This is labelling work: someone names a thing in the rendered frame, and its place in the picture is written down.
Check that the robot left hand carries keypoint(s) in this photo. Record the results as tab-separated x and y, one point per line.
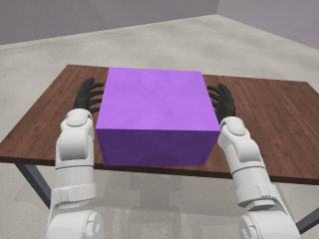
84	95

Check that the right robot upper arm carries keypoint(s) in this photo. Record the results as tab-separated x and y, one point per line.
266	225

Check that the right robot forearm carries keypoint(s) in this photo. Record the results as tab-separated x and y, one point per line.
254	190

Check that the carton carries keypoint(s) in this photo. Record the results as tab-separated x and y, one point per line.
153	117

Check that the left robot forearm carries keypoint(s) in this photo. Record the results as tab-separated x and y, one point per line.
74	161

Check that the left robot upper arm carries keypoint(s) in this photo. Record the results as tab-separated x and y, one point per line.
86	224

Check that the table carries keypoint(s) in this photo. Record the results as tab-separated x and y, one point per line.
281	116

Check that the robot right hand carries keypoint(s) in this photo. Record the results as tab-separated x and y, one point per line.
225	102

